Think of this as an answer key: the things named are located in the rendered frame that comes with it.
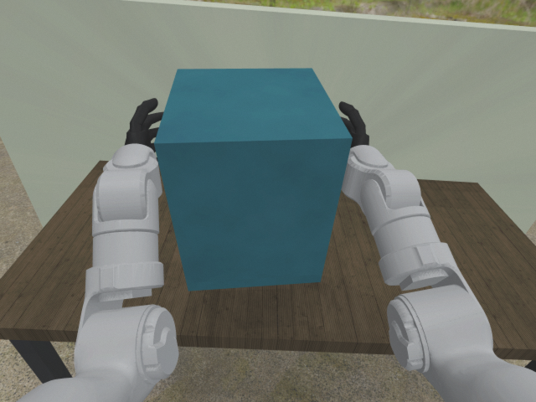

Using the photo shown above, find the robot left forearm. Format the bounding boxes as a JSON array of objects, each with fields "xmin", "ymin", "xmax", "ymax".
[{"xmin": 74, "ymin": 143, "xmax": 164, "ymax": 372}]

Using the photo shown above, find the robot right forearm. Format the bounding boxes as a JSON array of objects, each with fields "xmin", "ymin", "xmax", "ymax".
[{"xmin": 341, "ymin": 145, "xmax": 493, "ymax": 349}]

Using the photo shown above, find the right robot upper arm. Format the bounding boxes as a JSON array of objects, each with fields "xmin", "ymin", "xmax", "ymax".
[{"xmin": 387, "ymin": 285, "xmax": 536, "ymax": 402}]

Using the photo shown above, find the left robot upper arm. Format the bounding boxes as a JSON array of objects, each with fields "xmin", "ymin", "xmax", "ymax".
[{"xmin": 16, "ymin": 304, "xmax": 179, "ymax": 402}]

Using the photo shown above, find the table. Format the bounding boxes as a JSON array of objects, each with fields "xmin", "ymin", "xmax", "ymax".
[{"xmin": 0, "ymin": 161, "xmax": 536, "ymax": 384}]

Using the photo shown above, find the carton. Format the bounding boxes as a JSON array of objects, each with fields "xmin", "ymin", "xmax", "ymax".
[{"xmin": 154, "ymin": 68, "xmax": 353, "ymax": 291}]

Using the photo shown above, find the right robot hand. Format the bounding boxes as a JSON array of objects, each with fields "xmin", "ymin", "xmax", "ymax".
[{"xmin": 339, "ymin": 101, "xmax": 369, "ymax": 148}]

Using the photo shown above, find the left robot hand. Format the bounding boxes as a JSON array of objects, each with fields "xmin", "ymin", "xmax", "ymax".
[{"xmin": 125, "ymin": 98, "xmax": 163, "ymax": 166}]

